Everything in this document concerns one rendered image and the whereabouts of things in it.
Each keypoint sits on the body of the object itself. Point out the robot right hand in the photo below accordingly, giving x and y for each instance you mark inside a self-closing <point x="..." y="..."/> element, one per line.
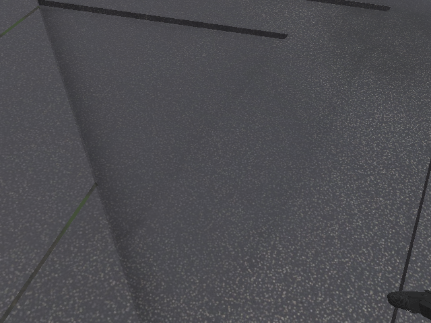
<point x="417" y="302"/>

